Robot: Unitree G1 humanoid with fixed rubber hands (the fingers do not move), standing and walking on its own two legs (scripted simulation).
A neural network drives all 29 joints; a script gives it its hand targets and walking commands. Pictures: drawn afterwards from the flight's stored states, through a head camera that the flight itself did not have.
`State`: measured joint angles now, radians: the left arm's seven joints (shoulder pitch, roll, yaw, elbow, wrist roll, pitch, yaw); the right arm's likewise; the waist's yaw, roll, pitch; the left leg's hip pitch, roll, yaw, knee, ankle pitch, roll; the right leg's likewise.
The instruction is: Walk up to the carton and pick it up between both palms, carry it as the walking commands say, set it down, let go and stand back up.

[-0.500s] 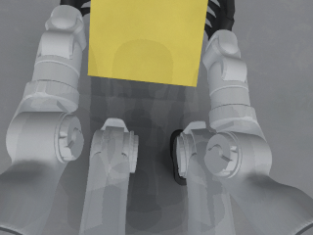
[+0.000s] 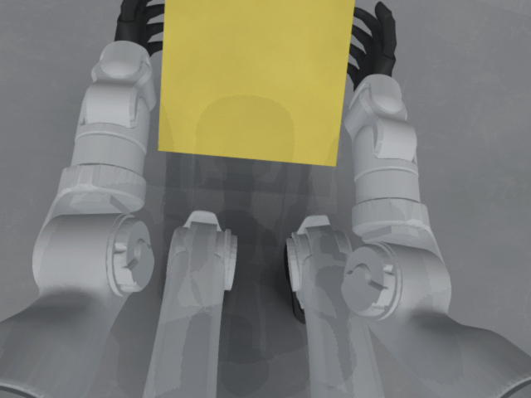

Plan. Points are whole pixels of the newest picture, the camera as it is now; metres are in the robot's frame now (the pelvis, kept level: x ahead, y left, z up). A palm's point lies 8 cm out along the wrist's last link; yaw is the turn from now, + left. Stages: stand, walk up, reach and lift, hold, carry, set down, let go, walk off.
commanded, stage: reach and lift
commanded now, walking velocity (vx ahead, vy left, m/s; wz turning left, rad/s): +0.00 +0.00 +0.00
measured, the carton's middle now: (253, 81) +0.51 +0.03 -0.18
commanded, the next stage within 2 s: none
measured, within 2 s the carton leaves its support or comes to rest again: neither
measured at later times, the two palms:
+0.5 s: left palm (114, 33) +0.50 +0.18 -0.03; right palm (407, 70) +0.49 -0.11 -0.02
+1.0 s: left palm (86, 17) +0.48 +0.17 +0.04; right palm (464, 63) +0.47 -0.12 +0.06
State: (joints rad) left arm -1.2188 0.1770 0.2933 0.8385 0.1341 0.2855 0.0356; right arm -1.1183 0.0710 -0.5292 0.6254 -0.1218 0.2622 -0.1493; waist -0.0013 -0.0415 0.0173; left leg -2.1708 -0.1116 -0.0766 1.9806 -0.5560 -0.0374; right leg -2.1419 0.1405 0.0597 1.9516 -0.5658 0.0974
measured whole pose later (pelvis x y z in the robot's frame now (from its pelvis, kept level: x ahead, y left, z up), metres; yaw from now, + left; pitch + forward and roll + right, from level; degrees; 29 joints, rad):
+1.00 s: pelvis +0.01 +0.00 +0.11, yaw +1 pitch +39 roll -3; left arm -0.97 0.05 0.35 0.80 0.22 0.30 0.03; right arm -0.88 0.14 -0.54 0.60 -0.22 0.29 -0.10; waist -0.02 -0.02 -0.16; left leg -1.79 -0.12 -0.11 1.62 -0.51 -0.03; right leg -1.76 0.14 0.09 1.59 -0.52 0.08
